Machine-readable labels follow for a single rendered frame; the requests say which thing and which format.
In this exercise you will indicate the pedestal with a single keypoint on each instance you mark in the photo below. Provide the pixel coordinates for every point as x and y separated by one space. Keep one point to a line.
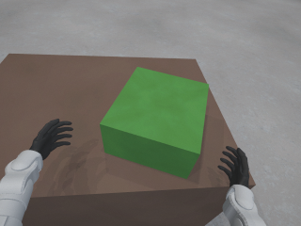
81 185

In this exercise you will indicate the carton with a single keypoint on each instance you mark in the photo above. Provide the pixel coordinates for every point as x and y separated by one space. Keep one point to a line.
157 121

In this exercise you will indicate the robot left forearm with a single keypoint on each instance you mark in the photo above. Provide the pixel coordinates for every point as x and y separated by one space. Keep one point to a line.
17 185

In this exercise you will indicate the robot right forearm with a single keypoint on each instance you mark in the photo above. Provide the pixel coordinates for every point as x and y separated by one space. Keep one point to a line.
240 209

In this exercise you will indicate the robot left hand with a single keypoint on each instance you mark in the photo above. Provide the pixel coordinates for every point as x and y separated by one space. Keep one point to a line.
45 141

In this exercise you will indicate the robot right hand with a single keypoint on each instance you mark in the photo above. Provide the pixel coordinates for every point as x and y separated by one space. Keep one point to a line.
239 174

